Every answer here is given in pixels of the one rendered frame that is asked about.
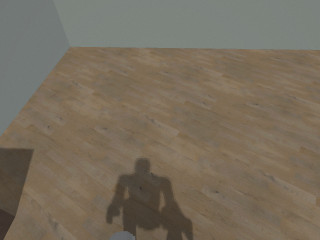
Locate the cabinet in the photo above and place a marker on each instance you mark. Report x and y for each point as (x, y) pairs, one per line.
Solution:
(6, 220)

